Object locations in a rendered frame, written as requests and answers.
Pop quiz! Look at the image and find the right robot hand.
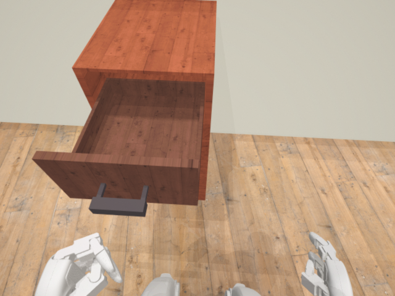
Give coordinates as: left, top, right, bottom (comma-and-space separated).
301, 232, 353, 296

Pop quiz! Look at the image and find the handle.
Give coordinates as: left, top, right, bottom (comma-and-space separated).
89, 183, 149, 217

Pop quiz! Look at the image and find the drawer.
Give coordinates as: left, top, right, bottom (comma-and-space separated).
32, 78, 206, 205

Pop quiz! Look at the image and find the cabinet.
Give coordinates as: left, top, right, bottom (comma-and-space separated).
72, 0, 217, 200

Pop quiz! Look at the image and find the left robot hand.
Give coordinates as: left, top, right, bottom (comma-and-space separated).
35, 233, 123, 296

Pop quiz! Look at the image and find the robot left thigh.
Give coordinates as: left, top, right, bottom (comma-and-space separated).
141, 277, 180, 296

